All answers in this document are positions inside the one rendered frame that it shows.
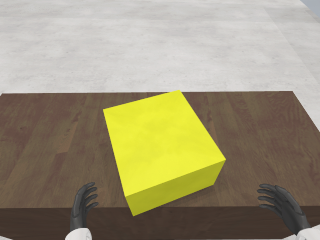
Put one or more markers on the pedestal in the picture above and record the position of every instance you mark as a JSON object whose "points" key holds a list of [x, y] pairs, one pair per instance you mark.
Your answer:
{"points": [[51, 144]]}

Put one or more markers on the carton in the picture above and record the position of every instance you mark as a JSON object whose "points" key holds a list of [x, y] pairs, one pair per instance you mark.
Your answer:
{"points": [[162, 150]]}

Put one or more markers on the robot right hand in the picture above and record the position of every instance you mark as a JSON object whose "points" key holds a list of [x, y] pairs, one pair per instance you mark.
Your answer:
{"points": [[286, 207]]}

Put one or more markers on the robot left forearm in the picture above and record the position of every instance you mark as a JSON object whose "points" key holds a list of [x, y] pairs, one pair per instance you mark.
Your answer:
{"points": [[79, 234]]}

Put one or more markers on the robot right forearm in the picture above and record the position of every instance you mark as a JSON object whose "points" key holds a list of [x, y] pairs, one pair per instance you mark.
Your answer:
{"points": [[308, 234]]}

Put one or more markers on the robot left hand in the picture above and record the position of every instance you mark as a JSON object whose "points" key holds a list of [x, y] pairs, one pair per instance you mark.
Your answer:
{"points": [[79, 210]]}

